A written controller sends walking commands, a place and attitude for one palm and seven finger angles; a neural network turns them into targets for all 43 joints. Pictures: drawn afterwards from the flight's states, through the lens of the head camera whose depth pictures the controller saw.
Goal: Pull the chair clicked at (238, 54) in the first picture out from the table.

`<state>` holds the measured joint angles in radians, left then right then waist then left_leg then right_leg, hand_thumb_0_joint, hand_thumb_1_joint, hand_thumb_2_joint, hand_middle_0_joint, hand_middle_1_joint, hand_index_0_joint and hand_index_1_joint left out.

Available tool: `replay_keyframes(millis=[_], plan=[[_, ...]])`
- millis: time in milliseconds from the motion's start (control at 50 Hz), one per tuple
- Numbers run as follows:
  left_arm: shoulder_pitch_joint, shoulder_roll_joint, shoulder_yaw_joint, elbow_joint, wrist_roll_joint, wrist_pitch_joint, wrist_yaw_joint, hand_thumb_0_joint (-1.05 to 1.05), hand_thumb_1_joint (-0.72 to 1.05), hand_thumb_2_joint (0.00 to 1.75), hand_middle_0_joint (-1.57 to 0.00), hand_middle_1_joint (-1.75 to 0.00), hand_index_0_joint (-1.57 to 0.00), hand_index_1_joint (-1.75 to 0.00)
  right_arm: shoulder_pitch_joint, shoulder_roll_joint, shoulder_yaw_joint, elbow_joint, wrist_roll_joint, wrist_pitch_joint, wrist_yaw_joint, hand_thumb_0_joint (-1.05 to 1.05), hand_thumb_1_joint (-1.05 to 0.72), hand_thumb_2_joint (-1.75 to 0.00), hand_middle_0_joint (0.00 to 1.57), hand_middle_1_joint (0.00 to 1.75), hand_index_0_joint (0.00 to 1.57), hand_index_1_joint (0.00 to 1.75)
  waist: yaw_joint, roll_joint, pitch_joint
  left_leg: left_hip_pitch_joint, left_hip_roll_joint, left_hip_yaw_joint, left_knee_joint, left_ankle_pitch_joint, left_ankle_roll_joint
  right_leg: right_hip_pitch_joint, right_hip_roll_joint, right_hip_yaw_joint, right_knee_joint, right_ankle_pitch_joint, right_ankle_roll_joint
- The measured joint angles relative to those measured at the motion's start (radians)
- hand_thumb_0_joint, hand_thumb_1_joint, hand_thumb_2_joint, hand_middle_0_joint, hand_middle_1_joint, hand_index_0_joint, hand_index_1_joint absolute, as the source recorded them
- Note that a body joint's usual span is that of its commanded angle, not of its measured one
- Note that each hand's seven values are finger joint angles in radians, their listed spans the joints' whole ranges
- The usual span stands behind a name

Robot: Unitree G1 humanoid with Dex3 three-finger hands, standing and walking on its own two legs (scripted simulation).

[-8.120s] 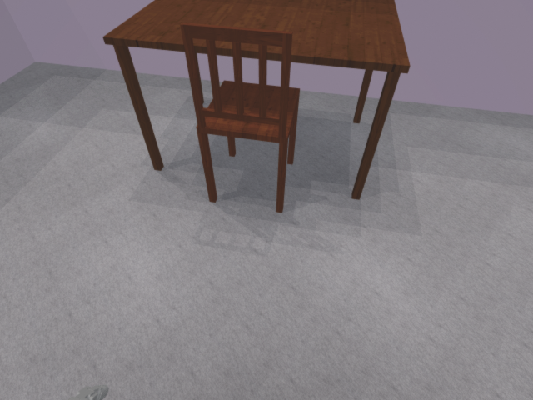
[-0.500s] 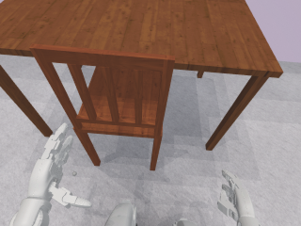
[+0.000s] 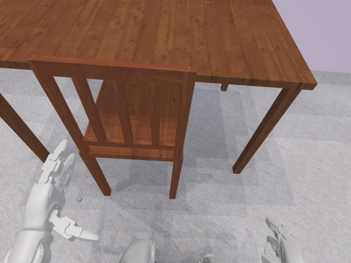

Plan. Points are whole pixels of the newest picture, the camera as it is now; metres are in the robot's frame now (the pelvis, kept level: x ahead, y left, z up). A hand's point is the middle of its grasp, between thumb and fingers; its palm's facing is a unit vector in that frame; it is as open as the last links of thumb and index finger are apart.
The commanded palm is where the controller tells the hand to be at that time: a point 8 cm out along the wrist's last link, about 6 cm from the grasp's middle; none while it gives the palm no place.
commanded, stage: raise the hand toward the chair's back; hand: left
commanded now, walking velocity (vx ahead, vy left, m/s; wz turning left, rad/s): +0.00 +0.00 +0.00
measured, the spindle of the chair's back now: (124, 115) +0.50 +0.17 -0.01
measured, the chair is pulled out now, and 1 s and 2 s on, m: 0.00 0.00 0.00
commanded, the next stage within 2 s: aim the fingers beside a spindle in 0.24 s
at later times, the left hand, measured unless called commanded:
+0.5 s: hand (91, 195) +0.25 +0.19 +0.03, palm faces +0.02 -1.00 -0.04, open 16.9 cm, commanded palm +0.24 +0.24 +0.04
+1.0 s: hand (106, 179) +0.29 +0.17 +0.02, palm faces -0.01 -1.00 -0.02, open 16.9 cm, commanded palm +0.27 +0.23 +0.02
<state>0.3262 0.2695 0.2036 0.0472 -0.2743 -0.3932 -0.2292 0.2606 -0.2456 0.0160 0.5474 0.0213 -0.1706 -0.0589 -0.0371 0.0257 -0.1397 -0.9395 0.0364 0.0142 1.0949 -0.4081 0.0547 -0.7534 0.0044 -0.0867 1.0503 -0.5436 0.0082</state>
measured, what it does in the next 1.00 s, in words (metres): stands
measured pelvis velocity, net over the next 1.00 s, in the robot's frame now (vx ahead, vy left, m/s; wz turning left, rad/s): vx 0.01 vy -0.02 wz -0.01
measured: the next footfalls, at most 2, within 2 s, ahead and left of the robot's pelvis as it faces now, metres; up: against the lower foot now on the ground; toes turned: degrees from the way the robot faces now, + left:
none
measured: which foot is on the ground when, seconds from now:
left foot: down 0.00-1.00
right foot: down 0.00-1.00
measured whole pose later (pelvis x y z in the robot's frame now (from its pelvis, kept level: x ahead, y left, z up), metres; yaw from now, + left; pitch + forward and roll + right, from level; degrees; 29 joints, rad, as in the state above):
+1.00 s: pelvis +0.01 -0.02 -0.02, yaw +0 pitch +18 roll -3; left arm 0.11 0.25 0.20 0.24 -0.27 -0.44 -0.26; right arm 0.22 -0.25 0.01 0.59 0.01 -0.15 -0.05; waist -0.04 0.03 -0.16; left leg -1.05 0.05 0.00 1.18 -0.45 0.02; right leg -0.87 0.02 -0.09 1.16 -0.60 -0.02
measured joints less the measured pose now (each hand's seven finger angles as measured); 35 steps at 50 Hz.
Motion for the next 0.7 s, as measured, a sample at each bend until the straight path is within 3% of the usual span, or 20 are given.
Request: replay_keyframes(millis=[80, 220, 360, 520, 700], plan=[[-0.023, 0.002, 0.008, 0.017, 0.003, -0.023, 0.001, -0.01, -0.50, 0.30, -0.06, -0.08, -0.06, -0.08, -0.013, -0.005, -0.002, 0.006, -0.001, 0.002, 0.007, 0.01, -0.91, -0.90, 0.20, 0.30, 0.20, 0.30, 0.002, 0.005, 0.000, -0.016, 0.000, -0.006, 0.015, -0.005, -0.004, -0.015, 0.000, -0.006, 0.018, -0.010, -0.004], [-0.011, -0.003, -0.005, 0.033, -0.009, 0.023, -0.032, -0.01, -0.50, 0.30, -0.06, -0.08, -0.06, -0.08, -0.029, 0.005, 0.001, 0.000, 0.006, 0.006, 0.003, 0.01, -0.91, -0.90, 0.20, 0.30, 0.20, 0.30, 0.008, 0.015, -0.002, -0.004, 0.004, -0.007, 0.006, -0.007, -0.011, -0.005, 0.005, -0.006, 0.010, -0.012, -0.011], [-0.024, -0.010, 0.004, 0.033, -0.008, -0.020, -0.021, -0.01, -0.50, 0.30, -0.06, -0.08, -0.07, -0.08, -0.038, 0.010, 0.003, 0.004, 0.001, -0.001, 0.003, 0.01, -0.91, -0.90, 0.20, 0.30, 0.20, 0.30, 0.017, 0.015, -0.010, -0.006, 0.004, -0.015, 0.011, -0.013, -0.021, -0.006, 0.007, -0.013, 0.018, -0.023, -0.020], [-0.060, -0.007, 0.010, 0.097, -0.016, 0.001, -0.063, -0.01, -0.50, 0.30, -0.06, -0.08, -0.06, -0.08, -0.047, 0.001, 0.000, 0.009, 0.003, 0.004, 0.000, 0.01, -0.91, -0.89, 0.20, 0.30, 0.20, 0.30, 0.016, 0.016, -0.010, -0.025, 0.009, -0.021, 0.028, -0.023, -0.030, -0.025, 0.012, -0.017, 0.039, -0.037, -0.029], [-0.112, -0.008, 0.025, 0.120, -0.015, -0.036, -0.055, -0.01, -0.50, 0.30, -0.06, -0.08, -0.07, -0.08, -0.045, -0.002, -0.012, 0.027, -0.002, 0.008, 0.004, 0.01, -0.91, -0.90, 0.20, 0.30, 0.20, 0.30, 0.009, 0.009, -0.014, -0.054, 0.014, -0.018, 0.049, -0.033, -0.036, -0.059, 0.016, -0.013, 0.067, -0.049, -0.035]])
